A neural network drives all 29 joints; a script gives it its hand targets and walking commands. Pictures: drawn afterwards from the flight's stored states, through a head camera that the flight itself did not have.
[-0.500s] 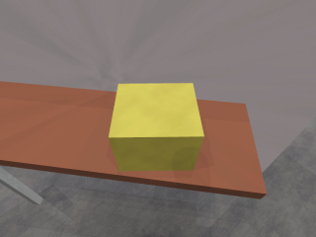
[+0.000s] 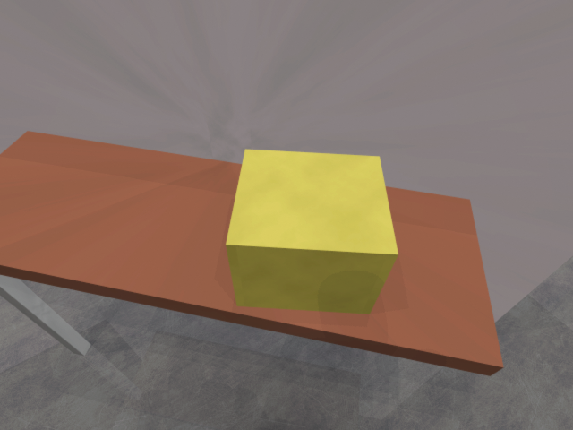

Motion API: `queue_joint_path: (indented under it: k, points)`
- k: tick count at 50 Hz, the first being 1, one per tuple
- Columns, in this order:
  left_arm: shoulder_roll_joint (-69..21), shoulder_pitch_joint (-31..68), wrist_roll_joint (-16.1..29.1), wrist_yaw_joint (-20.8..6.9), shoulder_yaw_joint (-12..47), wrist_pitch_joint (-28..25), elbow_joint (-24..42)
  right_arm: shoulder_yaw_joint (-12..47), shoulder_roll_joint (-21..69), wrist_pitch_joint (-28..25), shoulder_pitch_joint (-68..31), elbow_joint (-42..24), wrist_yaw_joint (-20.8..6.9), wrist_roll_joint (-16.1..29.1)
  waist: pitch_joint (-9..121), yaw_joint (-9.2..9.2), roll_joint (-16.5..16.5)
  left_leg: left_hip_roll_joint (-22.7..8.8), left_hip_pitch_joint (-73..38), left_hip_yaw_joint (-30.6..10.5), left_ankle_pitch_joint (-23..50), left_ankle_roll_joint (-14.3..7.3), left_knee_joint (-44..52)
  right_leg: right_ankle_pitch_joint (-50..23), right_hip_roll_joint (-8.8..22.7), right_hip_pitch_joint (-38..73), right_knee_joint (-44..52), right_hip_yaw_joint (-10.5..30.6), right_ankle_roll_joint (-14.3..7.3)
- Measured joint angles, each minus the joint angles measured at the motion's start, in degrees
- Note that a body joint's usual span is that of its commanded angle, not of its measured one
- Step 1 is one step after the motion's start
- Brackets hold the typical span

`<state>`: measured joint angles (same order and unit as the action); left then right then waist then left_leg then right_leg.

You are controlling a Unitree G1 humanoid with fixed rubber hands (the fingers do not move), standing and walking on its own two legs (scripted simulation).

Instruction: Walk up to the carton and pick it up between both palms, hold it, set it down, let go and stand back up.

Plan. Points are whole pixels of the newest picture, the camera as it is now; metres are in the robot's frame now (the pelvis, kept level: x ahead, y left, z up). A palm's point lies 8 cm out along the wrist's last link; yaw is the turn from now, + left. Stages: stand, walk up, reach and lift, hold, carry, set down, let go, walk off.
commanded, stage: walk up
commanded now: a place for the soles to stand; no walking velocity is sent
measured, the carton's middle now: (307, 231) +0.43 -0.03 +0.00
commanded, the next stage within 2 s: stand in 1.10 s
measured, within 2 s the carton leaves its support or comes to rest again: neither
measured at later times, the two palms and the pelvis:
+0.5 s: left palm out of the picture -0.06 +0.25 -0.14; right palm out of the picture +0.01 -0.23 -0.13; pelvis -0.01 +0.01 +0.00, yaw +3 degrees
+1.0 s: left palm out of the picture -0.01 +0.27 -0.14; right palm out of the picture +0.06 -0.25 -0.13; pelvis -0.03 +0.00 -0.01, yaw +6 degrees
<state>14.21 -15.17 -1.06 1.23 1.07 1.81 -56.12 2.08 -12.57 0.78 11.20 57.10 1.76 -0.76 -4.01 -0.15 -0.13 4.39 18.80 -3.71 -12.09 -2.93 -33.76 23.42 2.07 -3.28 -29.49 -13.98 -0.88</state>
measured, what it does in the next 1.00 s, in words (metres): stands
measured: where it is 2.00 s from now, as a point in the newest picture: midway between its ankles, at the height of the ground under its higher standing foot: outside the picture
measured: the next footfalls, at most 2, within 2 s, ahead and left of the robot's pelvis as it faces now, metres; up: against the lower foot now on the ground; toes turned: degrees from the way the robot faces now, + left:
none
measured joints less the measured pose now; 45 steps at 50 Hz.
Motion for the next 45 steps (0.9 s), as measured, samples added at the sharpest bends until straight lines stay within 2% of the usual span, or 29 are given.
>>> queue_joint_path:
  k: [7, 11, 17, 29, 36, 41, 45]
  points:
    - [0.45, -1.69, -0.25, 0.11, 0.21, 0.45, -2.46, -0.38, 0.52, -0.14, 3.78, 0.54, 0.0, -0.02, 0.6, 0.42, 0.96, 1.05, 0.37, -0.56, 0.87, -0.89, 0.72, -0.5, 0.77, -0.14, 0.5, -0.65, 0.56]
    - [0.36, -2.3, 0.19, -0.29, 0.31, 0.07, -2.7, -0.4, 0.75, -0.76, 5.72, 0.88, 0.22, 0.29, 1.02, 0.57, 1.61, 1.61, 0.77, -1.04, 2.11, -1.19, 2.27, -1.31, 0.28, -0.9, 1.37, 0.51, 0.47]
    - [0.06, -3.67, 0.08, 0.0, 0.51, -0.66, -3.45, -0.21, 0.87, -0.66, 6.73, 1.77, 0.48, 0.81, 2.36, 0.48, 1.6, 2.14, 0.74, -1.92, 4.16, -1.09, 4.92, -2.54, -0.33, -1.26, 3.16, 1.48, 0.18]
    - [-0.82, -6.75, -0.22, 0.45, 0.89, -0.97, -5.72, 0.06, 1.76, -1.11, 6.24, 2.86, -0.03, 0.18, 2.48, 0.41, 0.84, 2.26, 0.77, -3.25, 2.92, -0.7, 2.97, -2.04, -0.84, 0.15, 3.54, 0.52, 0.1]
    - [-0.82, -4.51, 0.13, 0.55, 0.22, -0.25, -4.77, 0.29, 2.37, -1.17, 5.45, 2.58, 0.59, 0.32, 0.84, 0.47, 1.42, 2.86, 1.6, -3.78, 2.02, -0.79, 1.58, -0.9, -0.4, -0.31, 2.26, -0.12, 0.34]
    - [-0.3, -0.57, 0.36, 0.84, -0.52, 0.34, -3.11, -0.71, 0.63, -1.14, 3.37, 0.19, 1.53, 0.1, -0.89, 0.37, 0.78, 3.28, 4.6, -3.98, 0.92, -0.96, -2.43, 1.34, 0.22, -3.56, -3.14, -0.55, 0.25]
    - [0.31, 1.91, 0.24, 0.86, -0.91, 1.19, -1.86, -1.38, -0.91, -0.54, 1.22, -1.57, 1.89, 0.36, -1.01, 0.64, 0.29, 3.32, 5.89, -4.15, 1.26, -0.6, -3.37, 1.88, -0.09, -5.5, -5.53, 0.41, -0.55]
